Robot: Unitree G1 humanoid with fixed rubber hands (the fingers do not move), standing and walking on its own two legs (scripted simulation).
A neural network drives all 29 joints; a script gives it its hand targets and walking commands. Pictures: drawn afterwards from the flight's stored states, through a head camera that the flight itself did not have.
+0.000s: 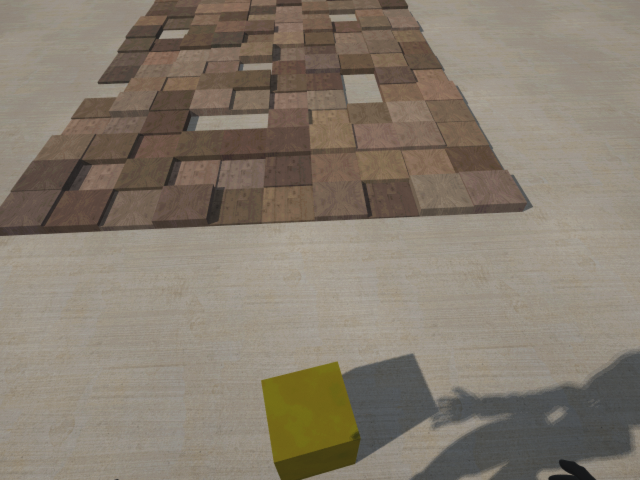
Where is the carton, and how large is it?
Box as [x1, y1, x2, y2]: [261, 361, 360, 479]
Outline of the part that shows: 337,361 261,380 273,460 281,479 301,479 354,463 360,438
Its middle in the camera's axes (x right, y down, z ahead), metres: -0.03 +0.50 +1.07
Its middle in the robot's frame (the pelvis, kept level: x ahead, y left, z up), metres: +0.40 +0.05 -0.66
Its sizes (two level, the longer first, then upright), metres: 0.210 0.200 0.250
